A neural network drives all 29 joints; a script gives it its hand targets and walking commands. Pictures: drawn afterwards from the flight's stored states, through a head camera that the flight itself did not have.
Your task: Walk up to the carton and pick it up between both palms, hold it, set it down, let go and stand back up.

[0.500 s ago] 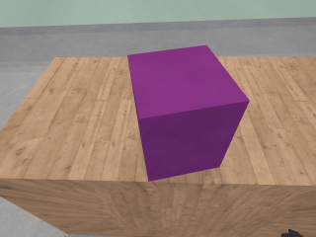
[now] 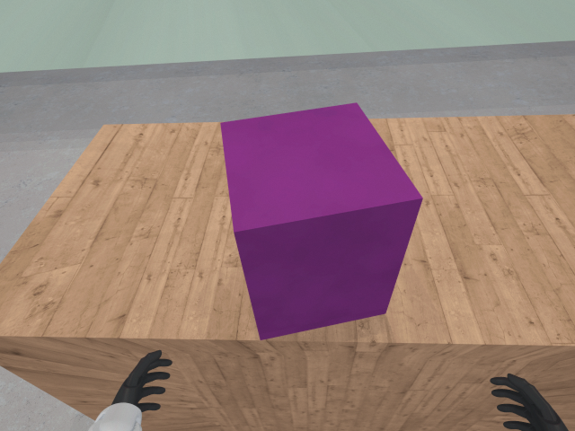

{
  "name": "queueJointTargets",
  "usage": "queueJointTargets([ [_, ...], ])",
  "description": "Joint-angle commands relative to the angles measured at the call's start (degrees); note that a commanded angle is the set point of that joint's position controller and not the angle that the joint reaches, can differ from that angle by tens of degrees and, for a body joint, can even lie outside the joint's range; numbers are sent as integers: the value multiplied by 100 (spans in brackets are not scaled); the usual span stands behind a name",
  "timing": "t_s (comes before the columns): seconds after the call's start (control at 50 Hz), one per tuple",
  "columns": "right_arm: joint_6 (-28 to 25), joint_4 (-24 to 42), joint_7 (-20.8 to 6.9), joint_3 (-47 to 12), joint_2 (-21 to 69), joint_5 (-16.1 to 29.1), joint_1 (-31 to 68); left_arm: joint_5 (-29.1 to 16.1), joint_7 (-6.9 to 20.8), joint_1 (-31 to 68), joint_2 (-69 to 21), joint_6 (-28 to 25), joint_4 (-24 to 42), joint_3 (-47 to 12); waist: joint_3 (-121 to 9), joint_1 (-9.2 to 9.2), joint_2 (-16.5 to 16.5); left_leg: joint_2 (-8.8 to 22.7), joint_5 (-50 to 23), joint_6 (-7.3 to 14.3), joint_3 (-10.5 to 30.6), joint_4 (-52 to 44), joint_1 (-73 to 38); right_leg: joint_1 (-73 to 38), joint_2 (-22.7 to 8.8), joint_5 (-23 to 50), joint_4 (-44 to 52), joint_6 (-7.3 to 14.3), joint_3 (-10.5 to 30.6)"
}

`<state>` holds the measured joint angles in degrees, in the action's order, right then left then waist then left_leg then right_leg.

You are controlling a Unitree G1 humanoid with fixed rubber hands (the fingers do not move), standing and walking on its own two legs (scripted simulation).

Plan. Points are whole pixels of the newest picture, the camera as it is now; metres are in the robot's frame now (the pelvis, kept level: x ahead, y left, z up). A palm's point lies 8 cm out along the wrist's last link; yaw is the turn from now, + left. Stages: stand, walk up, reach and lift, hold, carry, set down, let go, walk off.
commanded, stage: reach and lift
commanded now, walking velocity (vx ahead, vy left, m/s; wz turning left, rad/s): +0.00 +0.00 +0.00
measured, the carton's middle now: (307, 223) +0.40 +0.01 +0.09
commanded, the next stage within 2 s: none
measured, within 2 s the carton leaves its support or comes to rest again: neither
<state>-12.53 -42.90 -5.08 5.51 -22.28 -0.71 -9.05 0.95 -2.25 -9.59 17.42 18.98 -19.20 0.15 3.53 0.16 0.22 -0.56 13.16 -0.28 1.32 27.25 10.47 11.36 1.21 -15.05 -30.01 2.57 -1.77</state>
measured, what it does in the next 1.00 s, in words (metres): stands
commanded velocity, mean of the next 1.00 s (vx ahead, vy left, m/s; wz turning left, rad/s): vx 0.00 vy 0.00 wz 0.00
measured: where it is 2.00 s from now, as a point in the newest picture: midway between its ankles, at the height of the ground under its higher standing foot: outside the picture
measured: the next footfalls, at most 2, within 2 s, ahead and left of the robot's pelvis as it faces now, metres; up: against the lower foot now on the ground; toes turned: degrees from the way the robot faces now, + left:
none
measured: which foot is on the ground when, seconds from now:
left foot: down 0.00-1.00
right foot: down 0.00-1.00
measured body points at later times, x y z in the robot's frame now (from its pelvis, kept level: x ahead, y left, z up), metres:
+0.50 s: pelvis +0.00 +0.01 +0.01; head -0.02 +0.02 +0.46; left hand +0.19 +0.24 +0.00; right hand +0.18 -0.27 -0.01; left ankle +0.02 +0.13 -0.74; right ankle +0.02 -0.08 -0.74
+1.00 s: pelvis +0.01 +0.01 +0.01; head -0.01 +0.02 +0.46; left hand +0.22 +0.20 +0.08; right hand +0.20 -0.26 +0.04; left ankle +0.02 +0.13 -0.74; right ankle +0.02 -0.08 -0.74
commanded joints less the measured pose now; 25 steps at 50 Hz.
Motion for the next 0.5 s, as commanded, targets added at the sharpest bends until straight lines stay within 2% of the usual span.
queueJointTargets([
  [0.0, 108, 1788, -115, 38, -677, 484, -604, 6, -206, -542, 187, -441, 1188, 785, -958, -210, 775, 2, -1040, 158, -492, -945, -640, -971, -46, 1661, 1192, -283, 181],
  [0.02, 140, 1860, -143, 118, -696, 504, -619, -89, -231, -547, 192, -495, 1268, 677, -1028, -232, 757, -2, -1181, 140, -446, -950, -686, -912, -40, 1688, 1238, -277, 136],
  [0.04, 155, 1921, -172, 40, -612, 565, -630, -90, -271, -622, 171, -548, 1277, 659, -825, -295, 687, 12, -953, 153, -469, -1034, -680, -819, -111, 1316, 1398, -254, 225],
  [0.08, 284, 2468, -216, 100, -646, 583, -603, -147, -321, -410, 198, -549, 1550, 661, -634, -237, 844, -10, -497, 216, -534, -1162, -564, -695, -125, 684, 1514, -249, 252],
  [0.1, 354, 2470, -240, 96, -638, 598, -634, -201, -357, -504, 163, -543, 1402, 595, -595, -302, 766, -2, -466, 198, -508, -1178, -570, -648, -165, 679, 1532, -262, 276],
  [0.16, 489, 3010, -354, 277, -736, 763, -533, -391, -459, -396, 29, -528, 1882, 313, -411, -262, 683, -7, -19, 186, -500, -1324, -682, -276, -212, 62, 1717, -120, 243],
  [0.18, 557, 3064, -403, 228, -761, 807, -592, -397, -500, -398, -74, -476, 1980, 283, -387, -231, 771, -12, 68, 166, -434, -1239, -762, -72, -238, -84, 1760, -84, 227],
  [0.2, 606, 3217, -432, 244, -879, 937, -574, -406, -523, -382, -112, -433, 2186, 231, -393, -201, 766, 0, 192, 119, -378, -1155, -1079, 314, -373, -335, 1870, 31, 249],
  [0.22, 638, 3356, -474, 270, -929, 982, -666, -505, -545, -485, -134, -416, 2245, 168, -417, -292, 854, -40, -18, 72, -328, -1036, -1482, 728, -481, -338, 1993, 77, 265],
  [0.24, 714, 3459, -499, 245, -919, 1027, -641, -470, -559, -518, -240, -351, 2359, 100, -444, -183, 849, -13, 52, 36, -286, -987, -1723, 951, -467, -361, 1993, 103, 224],
  [0.26, 796, 3429, -526, 324, -1046, 1066, -684, -501, -571, -594, -327, -313, 2425, 27, -405, -151, 887, 33, 200, 47, -207, -1011, -1892, 1015, -471, -422, 2042, 155, 218],
  [0.28, 865, 3437, -596, 316, -1097, 1146, -724, -477, -638, -675, -386, -242, 2607, -69, -311, -221, 590, 98, 98, 17, -203, -1148, -1752, 996, -334, -153, 1884, 153, 83],
  [0.32, 1027, 3340, -697, 571, -1190, 1207, -642, -433, -681, -666, -633, -103, 2693, -244, -186, -84, 61, 286, 503, 30, -275, -1595, -713, 61, 57, 241, 1498, 25, -53],
  [0.34, 1018, 3479, -718, 612, -1321, 1219, -730, -325, -693, -855, -749, -126, 2714, -187, -229, -33, -89, 465, 794, 115, -146, -1816, -267, -531, 199, 577, 1260, -8, -124],
  [0.36, 1056, 3505, -733, 589, -1322, 1218, -756, -358, -702, -805, -748, -128, 2941, -220, -344, -49, -184, 470, 774, 161, -179, -1844, 8, -795, 190, 765, 1162, -52, -114],
  [0.38, 1015, 3683, -762, 612, -1385, 1282, -759, -356, -714, -777, -745, -197, 3249, -213, -507, -1, -111, 466, 829, 159, -186, -1802, 120, -893, 208, 767, 1119, -60, -70],
  [0.4, 989, 3819, -772, 546, -1290, 1318, -793, -391, -721, -831, -785, -260, 3279, -249, -539, -28, 14, 408, 656, 143, -192, -1723, -13, -846, 144, 779, 1194, -26, -18],
  [0.42, 1005, 3864, -814, 558, -1325, 1383, -843, -317, -758, -947, -831, -246, 3487, -294, -552, -91, -221, 443, 533, 85, -184, -1716, -49, -787, 172, 906, 1137, -35, -32],
  [0.44, 991, 3959, -826, 599, -1346, 1460, -906, -379, -802, -1062, -892, -294, 3716, -415, -727, -80, -102, 365, 89, -9, -190, -1542, -323, -543, 164, 1001, 1194, 47, 5],
  [0.46, 964, 4010, -840, 472, -1193, 1501, -915, -390, -827, -1164, -1035, -270, 3769, -419, -643, -164, 18, 228, -182, -69, -257, -1386, -756, -236, 105, 871, 1394, 90, 36],
  [0.48, 991, 4148, -828, 526, -1275, 1563, -815, -427, -856, -1004, -964, -286, 4007, -467, -715, -111, 98, 204, -162, -76, -232, -1370, -906, -44, 81, 738, 1464, 103, 55],
])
